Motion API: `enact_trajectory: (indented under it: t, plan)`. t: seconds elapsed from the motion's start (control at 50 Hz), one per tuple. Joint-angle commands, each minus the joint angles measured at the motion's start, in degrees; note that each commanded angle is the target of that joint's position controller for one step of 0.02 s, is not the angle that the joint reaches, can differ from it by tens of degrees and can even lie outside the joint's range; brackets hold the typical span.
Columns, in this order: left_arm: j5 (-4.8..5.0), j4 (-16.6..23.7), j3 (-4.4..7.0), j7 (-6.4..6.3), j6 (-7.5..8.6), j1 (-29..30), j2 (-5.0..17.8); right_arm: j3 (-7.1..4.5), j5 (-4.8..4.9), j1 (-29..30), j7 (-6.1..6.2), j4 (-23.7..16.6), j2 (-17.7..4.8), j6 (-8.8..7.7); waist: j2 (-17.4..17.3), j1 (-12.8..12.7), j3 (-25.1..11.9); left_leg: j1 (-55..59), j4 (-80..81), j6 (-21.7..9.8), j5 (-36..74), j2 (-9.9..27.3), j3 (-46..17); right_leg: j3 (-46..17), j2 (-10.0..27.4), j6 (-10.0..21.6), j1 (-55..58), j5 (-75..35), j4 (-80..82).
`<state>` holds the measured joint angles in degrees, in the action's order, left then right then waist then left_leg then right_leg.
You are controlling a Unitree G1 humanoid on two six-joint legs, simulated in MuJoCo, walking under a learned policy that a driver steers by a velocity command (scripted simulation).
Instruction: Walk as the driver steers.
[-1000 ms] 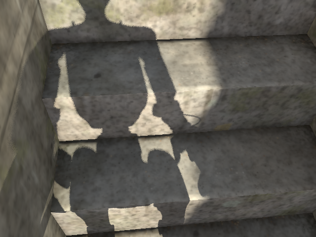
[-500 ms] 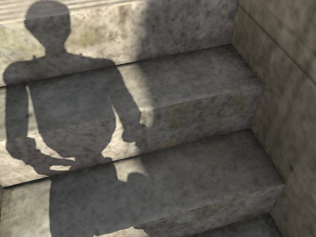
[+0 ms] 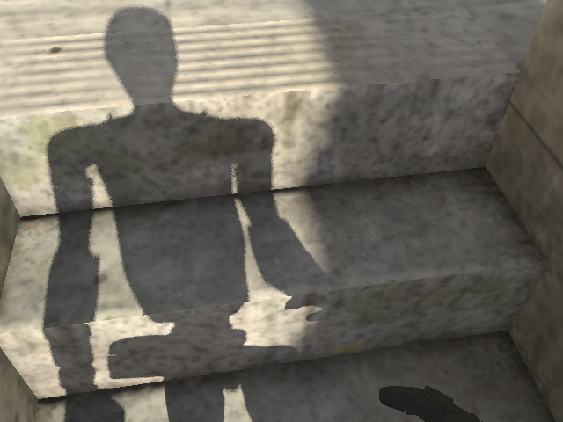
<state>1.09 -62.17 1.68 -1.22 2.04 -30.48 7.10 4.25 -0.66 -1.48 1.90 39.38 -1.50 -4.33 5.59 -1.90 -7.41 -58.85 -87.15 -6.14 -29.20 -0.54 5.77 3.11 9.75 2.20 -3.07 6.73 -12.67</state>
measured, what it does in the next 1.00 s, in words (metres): climbs: right foot 0.20 m higher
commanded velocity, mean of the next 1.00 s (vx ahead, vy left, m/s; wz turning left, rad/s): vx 0.49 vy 0.00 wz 0.14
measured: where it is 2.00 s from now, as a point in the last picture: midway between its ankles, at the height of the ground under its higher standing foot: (286, 81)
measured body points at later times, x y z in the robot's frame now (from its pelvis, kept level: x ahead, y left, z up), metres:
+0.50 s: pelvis +0.15 -0.04 +0.18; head +0.14 -0.03 +0.63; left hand +0.32 +0.12 +0.06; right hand +0.03 -0.24 +0.03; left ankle +0.09 +0.13 -0.57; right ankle +0.26 -0.19 -0.26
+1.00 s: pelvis +0.37 -0.15 +0.37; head +0.35 -0.22 +0.82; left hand +0.28 +0.09 +0.26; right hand +0.54 -0.32 +0.23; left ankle +0.41 +0.03 -0.01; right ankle +0.36 -0.25 -0.36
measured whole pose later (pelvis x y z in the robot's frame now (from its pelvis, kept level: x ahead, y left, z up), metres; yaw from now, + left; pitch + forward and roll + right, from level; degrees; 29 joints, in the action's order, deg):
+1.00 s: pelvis +0.37 -0.15 +0.37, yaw +6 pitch -5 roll +3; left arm -1.1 -53.2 0.9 -2.0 -2.6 -30.5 8.4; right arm -0.9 1.9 -9.2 1.7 44.4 -7.8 2.2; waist -6.7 0.1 1.7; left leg -64.5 -127.6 -3.0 -5.1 -5.6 -9.6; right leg 17.9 10.4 -0.4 -5.6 21.1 -33.5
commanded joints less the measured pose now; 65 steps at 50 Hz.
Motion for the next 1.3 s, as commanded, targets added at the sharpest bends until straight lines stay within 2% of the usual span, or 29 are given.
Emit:
enact_trajectory:
  t: [0.02, 0.04, 0.06, 0.08, 0.1, 0.16, 0.2, 0.28, 0.38, 0.44, 0.52, 0.56, 0.6, 0.62, 0.64, 0.66, 0.68, 0.7, 0.72, 0.76, 0.78, 0.86, 0.88, 1.0, 1.16, 1.2, 1.24, 1.28, 1.3]
  plan:
    - [0.68, 6.2, 1.73, 2.07, 3.46, 1.5, 10.3, -8.06, -0.36, -25.2, -0.51, 7.7, -20.3, 1.34, -11.1, 10.9, -11.7, 58.1, 35.3, -10.8, -9.5, 10.9, -34.6, -4.4, -2.8, 8.4, -29.7, -74.0, -41.5]
    - [0.90, 5.2, 1.07, 3.91, 5.25, 7.1, 6.3, -9.16, -2.66, -33.3, -0.23, 10.1, -25.9, 2.97, -29.9, 14.1, -20.4, 62.8, 62.6, -20.2, -17.1, 19.1, -63.9, -14.3, -14.5, 5.2, -37.7, -9.2, -72.7]
    - [1.89, 7.2, 1.68, 5.43, 4.78, 9.8, 3.2, -8.54, -0.37, -30.5, -0.94, 12.5, -21.6, 2.88, -23.7, 11.5, -16.9, 55.2, 67.0, -13.8, -27.9, 18.6, -66.8, -22.2, -14.7, 4.3, -45.1, -3.4, -90.8]
    - [2.19, 12.2, 0.89, 5.24, 3.74, 15.6, 1.3, -8.10, 1.44, -25.2, -1.18, 12.8, -17.7, 3.48, -17.4, 7.7, -6.7, 46.5, 63.8, -9.7, -30.1, 17.7, -56.9, -16.5, -12.6, 4.5, -50.9, -1.9, -97.2]
    - [0.74, 15.1, -0.32, 4.49, 2.71, 21.7, -1.4, -7.21, 0.90, -20.8, -1.93, 14.7, -13.4, 3.88, -11.9, 5.1, 2.0, 35.3, 59.9, -7.8, -28.1, 16.5, -46.3, -11.1, -10.7, 5.5, -56.3, -1.1, -100.1]
    - [0.75, 15.5, -1.24, 3.44, 0.29, 16.9, -2.3, -4.37, -0.51, -15.5, -1.59, 17.3, -5.1, 4.07, -14.3, -1.2, 10.3, 26.1, 61.9, -2.7, -17.0, 12.0, -29.3, -9.6, -11.1, 4.5, -59.8, 1.2, -107.5]
    - [-0.14, 15.7, -1.71, 2.87, 0.35, 16.8, -1.9, -4.97, 0.31, -19.3, -2.25, 19.7, -7.2, 3.85, -12.5, -1.1, 12.3, 27.6, 65.9, -2.5, -11.9, 11.6, -23.9, -8.0, -10.2, 3.0, -64.4, -1.0, -102.4]
    - [0.19, 14.4, -1.52, 0.43, -0.90, 16.8, 0.5, -5.48, -2.80, -18.4, -1.45, 18.1, -11.2, 3.34, -13.8, -0.6, 12.8, 21.7, 71.8, -6.9, -8.7, 12.3, -17.3, -0.1, -11.2, -2.3, -61.8, -5.1, -105.8]
    - [0.86, 18.5, -2.51, -3.04, -0.36, 24.4, -2.1, -7.03, -1.25, -30.8, -0.26, 21.1, -15.5, 1.04, -12.0, 4.5, 14.9, 42.8, 73.7, -6.3, -6.3, 18.8, -18.6, -7.5, -7.9, -3.5, -81.5, -0.2, -110.8]
    - [1.42, 23.0, -2.32, -2.21, 0.91, 29.2, -0.2, -7.82, -0.53, -28.1, 0.68, 20.0, -16.5, 0.34, -13.4, 4.3, 11.1, 49.5, 78.8, -5.9, -4.4, 22.3, -18.6, -5.0, -1.7, -4.3, -80.4, -1.0, -104.3]
    - [1.58, 28.2, -5.03, -1.39, 1.01, 34.4, -4.2, -9.37, 0.88, -34.5, 2.10, 21.7, -17.0, 2.56, -15.8, 7.1, 13.6, 64.1, 83.9, -3.9, -3.5, 25.7, -16.0, -4.6, 5.6, -4.3, -88.1, 10.4, -94.4]
    - [1.64, 30.4, -7.36, 0.26, 0.02, 38.6, -6.2, -10.27, 2.25, -29.1, 2.83, 21.2, -19.1, 4.18, -17.0, 5.1, 16.2, 44.9, 93.4, -5.1, 8.2, 22.9, -7.8, 3.0, 4.9, -0.8, -61.0, 30.9, -73.7]
    - [1.27, 29.3, -3.51, -0.19, -1.62, 25.5, 1.4, -10.21, -0.73, -28.5, 1.38, 22.4, -24.1, 3.81, -15.8, -1.7, 7.1, 42.1, 85.2, -7.3, 47.7, 18.9, -3.0, 18.3, -6.4, -0.2, -30.7, 37.9, -68.0]
    - [1.48, 25.9, -0.74, -0.78, -0.42, 18.9, 5.3, -9.03, -0.25, -28.6, 0.82, 21.2, -20.2, 2.96, -16.8, -4.0, 2.7, 45.0, 66.7, -6.3, 91.9, 13.3, 0.0, 10.9, -9.2, 2.8, -24.1, 31.9, -61.0]
    - [-1.07, 24.5, 1.38, -1.12, 0.05, 10.9, 12.2, -8.24, 0.80, -23.5, 0.53, 17.6, -18.0, 2.60, -8.1, -8.7, -1.2, 32.7, 45.8, -1.1, 94.6, 8.8, -2.7, -18.3, 1.1, 8.3, -14.8, 39.5, -40.7]
    - [-3.26, 17.4, 4.41, -1.92, 0.31, -4.7, 21.9, -7.40, 0.47, -19.9, -0.83, 16.0, -13.0, 0.85, 12.7, -10.9, -12.1, 22.9, 22.6, 3.2, 42.3, 0.3, -6.2, -48.2, 12.8, 12.8, 0.5, 43.4, -15.7]
    - [-5.23, 16.0, 4.05, -2.68, 0.73, -5.6, 21.7, -7.71, 2.56, -20.7, -1.17, 18.9, -10.8, -0.07, 9.0, -9.3, -15.2, 20.0, -9.6, 6.0, 27.2, -1.6, -16.2, -60.4, 18.3, 11.1, -3.3, 38.0, -6.9]
    - [-3.61, 13.9, 3.33, -1.97, 1.13, -2.4, 20.7, -6.65, 3.73, -16.5, -1.87, 14.8, -5.8, -0.06, 6.6, -5.1, -11.8, 12.9, -21.8, 5.3, 26.9, -0.5, -18.8, -53.8, 19.2, 6.1, -4.8, 39.1, -6.7]
    - [-3.39, 13.1, 3.47, -0.86, 0.71, 2.6, 18.5, -5.48, 2.37, -12.8, -2.13, 11.6, -3.2, 0.23, 2.2, -2.7, -3.8, 8.5, -27.9, 4.6, 30.0, 0.4, -17.8, -48.4, 19.2, 4.8, -10.4, 39.7, -8.1]
    - [-4.42, 10.8, 0.84, -0.25, 0.01, 11.0, 6.5, -5.98, 2.36, -13.5, -1.57, 10.0, -5.8, 1.54, 0.3, 1.8, 2.8, 6.0, -31.7, 1.9, 35.4, 2.2, -19.0, -32.4, 17.5, 0.4, -17.8, 26.8, -15.3]
    - [-5.19, 9.7, 1.47, 0.02, -0.73, 13.3, 6.0, -6.34, 2.80, -17.0, -1.94, 11.6, -6.1, 2.59, -2.4, 3.2, 4.3, 9.1, -32.3, 1.0, 36.5, -0.6, -22.8, -25.3, 15.6, -1.5, -17.9, 16.1, -16.5]
    - [-1.75, 9.9, 1.21, -1.78, -1.66, 12.0, 4.3, -5.71, 0.44, -17.4, 0.30, 8.8, -4.7, 5.35, -2.4, 7.8, 12.5, 1.8, -28.2, -0.1, 33.6, -4.4, -23.0, -1.3, 11.1, -6.9, -13.8, -0.4, -14.1]
    - [-2.72, 11.8, 0.96, -1.41, -2.42, 12.4, 4.4, -5.49, 1.89, -15.3, 0.39, 9.0, -5.2, 5.82, -2.0, 7.7, 13.6, 1.2, -26.2, 1.7, 27.2, -4.4, -19.8, 3.9, 10.3, -5.1, -14.0, -3.6, -11.4]
    - [-2.02, 15.4, -0.20, -1.23, -4.42, 5.9, 8.5, -4.01, 3.02, -10.8, -0.40, 1.9, -4.4, 7.21, -2.3, 5.5, 18.2, -16.7, -47.5, 4.1, 22.7, -2.5, -14.5, 12.0, 8.8, -1.7, -4.6, -6.3, -6.8]
    - [2.24, 18.5, 3.53, -4.16, -4.06, -0.4, 18.3, -0.09, 3.25, 1.3, -2.79, -12.1, -1.5, 9.76, 5.3, 1.7, 18.0, -34.0, -41.1, 8.5, 2.1, 11.7, -6.6, 10.7, 15.1, 5.4, 12.6, -7.1, 4.2]
    - [1.99, 17.9, 3.38, -4.27, -4.12, -0.7, 17.0, 0.43, 2.29, 3.3, -3.61, -13.0, -1.4, 9.85, 0.5, 0.7, 17.7, -32.6, -40.6, 6.8, 2.8, 13.6, -5.3, 12.3, 15.4, 5.7, 15.6, -5.9, 6.9]
    - [3.27, 17.8, 3.14, -2.85, -4.91, 5.4, 16.4, 0.77, 1.92, 5.4, -5.06, -15.2, -1.6, 9.02, -0.9, 3.8, 19.1, -20.8, -23.0, 2.4, 4.3, 13.9, 0.2, 20.1, 12.1, 4.2, 10.2, -37.0, 8.4]
    - [2.44, 20.0, 4.16, -2.58, -4.18, 11.9, 22.1, -1.06, 1.78, 3.4, -5.42, -14.9, -6.0, 7.94, 0.5, 7.2, 10.4, 10.4, -10.0, -4.1, 12.9, 5.5, 7.9, 20.0, 13.3, 5.3, 1.5, -98.1, 7.9]
    - [2.11, 20.0, 7.05, -2.51, -4.61, 15.3, 30.0, -2.80, 1.82, -1.6, -5.48, -15.9, -8.3, 7.96, 5.5, 12.0, 4.5, 18.8, -3.8, -4.9, 8.7, 2.3, 5.7, 17.6, 15.6, 6.7, 4.3, -114.8, 4.0]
